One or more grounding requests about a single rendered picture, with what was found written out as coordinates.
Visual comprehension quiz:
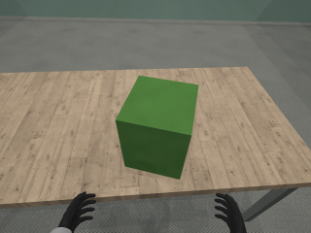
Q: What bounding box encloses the left robot hand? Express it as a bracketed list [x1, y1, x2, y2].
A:
[57, 191, 96, 233]

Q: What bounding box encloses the table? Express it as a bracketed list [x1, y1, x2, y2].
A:
[0, 66, 311, 222]

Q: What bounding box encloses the carton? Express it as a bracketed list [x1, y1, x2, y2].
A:
[116, 75, 199, 180]

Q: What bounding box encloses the right robot hand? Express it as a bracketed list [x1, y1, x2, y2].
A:
[214, 193, 247, 233]

